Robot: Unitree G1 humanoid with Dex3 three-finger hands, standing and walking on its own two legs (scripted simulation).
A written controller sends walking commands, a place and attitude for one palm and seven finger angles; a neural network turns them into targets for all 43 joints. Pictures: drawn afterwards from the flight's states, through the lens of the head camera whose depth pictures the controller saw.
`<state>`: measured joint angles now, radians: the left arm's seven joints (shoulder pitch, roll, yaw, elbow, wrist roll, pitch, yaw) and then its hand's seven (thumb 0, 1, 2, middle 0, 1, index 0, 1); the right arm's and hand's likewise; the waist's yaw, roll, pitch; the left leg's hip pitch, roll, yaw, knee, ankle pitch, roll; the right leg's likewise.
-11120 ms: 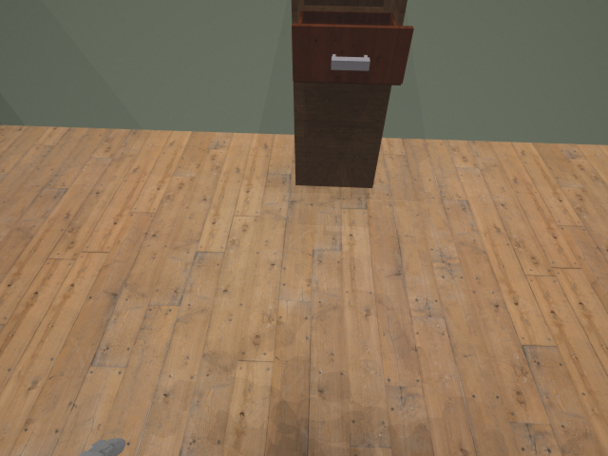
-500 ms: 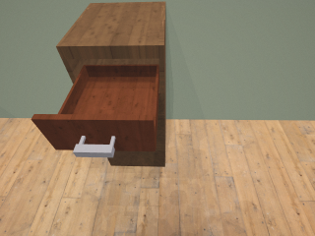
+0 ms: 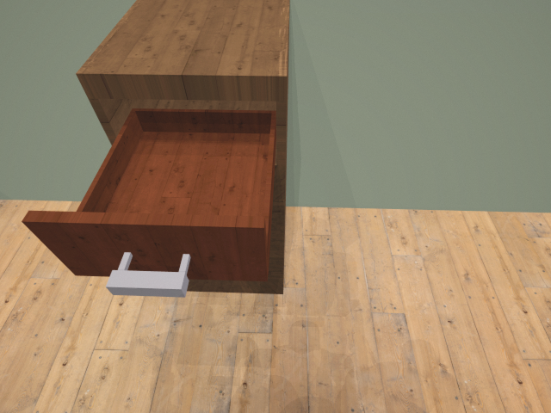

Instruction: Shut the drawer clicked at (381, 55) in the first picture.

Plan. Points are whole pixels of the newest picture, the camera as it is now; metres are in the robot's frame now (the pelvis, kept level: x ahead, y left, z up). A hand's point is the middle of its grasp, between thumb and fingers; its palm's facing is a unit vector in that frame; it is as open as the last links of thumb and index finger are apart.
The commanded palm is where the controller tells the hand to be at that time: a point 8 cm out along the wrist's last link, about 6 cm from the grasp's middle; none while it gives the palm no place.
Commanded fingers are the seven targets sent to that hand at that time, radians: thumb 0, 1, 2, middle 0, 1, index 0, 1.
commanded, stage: come to a stop and stand still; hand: left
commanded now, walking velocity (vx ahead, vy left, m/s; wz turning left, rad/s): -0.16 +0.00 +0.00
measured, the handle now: (152, 271) +0.31 +0.21 +0.02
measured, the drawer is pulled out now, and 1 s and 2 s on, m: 0.30 0.30 0.30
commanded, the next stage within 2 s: look again from close up in 0.82 s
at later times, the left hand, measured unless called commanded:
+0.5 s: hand out of the picture -0.02 +0.22 -0.16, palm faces +0.03 -0.98 -0.22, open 7.3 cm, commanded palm none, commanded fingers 0.00 0.90 0.90 -0.20 -0.30 -0.20 -0.30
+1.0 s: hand out of the picture -0.09 +0.20 -0.15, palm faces +0.03 -0.98 -0.20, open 7.4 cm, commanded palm none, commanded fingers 0.00 0.90 0.90 -0.20 -0.30 -0.20 -0.30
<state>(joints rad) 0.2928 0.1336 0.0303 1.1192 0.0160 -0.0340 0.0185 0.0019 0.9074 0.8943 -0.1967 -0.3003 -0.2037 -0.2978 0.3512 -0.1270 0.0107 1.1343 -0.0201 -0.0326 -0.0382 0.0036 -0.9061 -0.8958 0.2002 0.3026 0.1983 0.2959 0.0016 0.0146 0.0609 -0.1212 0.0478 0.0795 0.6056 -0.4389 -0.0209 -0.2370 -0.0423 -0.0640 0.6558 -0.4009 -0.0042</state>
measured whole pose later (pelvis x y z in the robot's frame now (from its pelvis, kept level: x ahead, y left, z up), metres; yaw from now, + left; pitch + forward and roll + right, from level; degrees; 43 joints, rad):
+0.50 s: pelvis -0.05 +0.03 +0.01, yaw +0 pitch -3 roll -1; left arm 0.26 0.18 0.00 1.02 0.02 0.02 0.03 0.00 0.91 0.89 -0.20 -0.30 -0.20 -0.30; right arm 0.23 -0.20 -0.02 0.96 -0.02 0.00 -0.01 0.01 -0.91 -0.90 0.20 0.30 0.20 0.30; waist 0.00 0.01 0.03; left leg -0.22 0.01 0.07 0.58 -0.30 0.03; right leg -0.23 -0.05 -0.03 0.57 -0.29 0.01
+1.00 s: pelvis -0.06 +0.03 +0.02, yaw +1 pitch -1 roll +1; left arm 0.34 0.14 -0.02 1.11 0.01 -0.01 0.02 0.00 0.91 0.89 -0.20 -0.30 -0.20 -0.30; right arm 0.33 -0.17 0.01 1.11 -0.02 0.00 -0.01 0.01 -0.91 -0.90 0.20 0.30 0.20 0.30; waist -0.01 0.02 0.04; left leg -0.23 -0.03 0.06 0.44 -0.20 0.04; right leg -0.26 -0.03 0.04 0.48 -0.21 0.02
